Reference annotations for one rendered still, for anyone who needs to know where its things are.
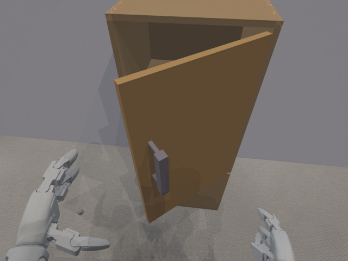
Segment right robot hand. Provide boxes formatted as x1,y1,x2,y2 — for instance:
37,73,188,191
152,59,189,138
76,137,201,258
251,208,295,261

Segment left robot hand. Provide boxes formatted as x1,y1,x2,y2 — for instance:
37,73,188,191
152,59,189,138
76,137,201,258
16,149,110,256

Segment left robot forearm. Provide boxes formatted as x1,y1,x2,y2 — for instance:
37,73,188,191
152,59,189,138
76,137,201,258
5,245,49,261

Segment cupboard door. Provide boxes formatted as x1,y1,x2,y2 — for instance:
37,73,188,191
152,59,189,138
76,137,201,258
114,31,273,223

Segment handle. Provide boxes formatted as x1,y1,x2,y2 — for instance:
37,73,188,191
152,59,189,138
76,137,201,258
148,141,170,196

